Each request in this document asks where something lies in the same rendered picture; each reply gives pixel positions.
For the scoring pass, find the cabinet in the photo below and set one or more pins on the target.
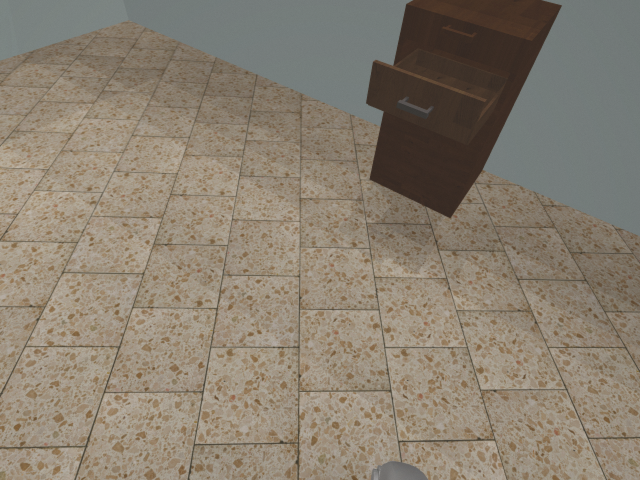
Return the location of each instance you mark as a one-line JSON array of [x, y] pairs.
[[427, 167]]

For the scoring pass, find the drawer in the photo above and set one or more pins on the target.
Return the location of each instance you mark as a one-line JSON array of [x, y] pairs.
[[463, 96]]

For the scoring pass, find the handle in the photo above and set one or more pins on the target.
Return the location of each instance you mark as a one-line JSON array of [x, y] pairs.
[[458, 35], [418, 111]]

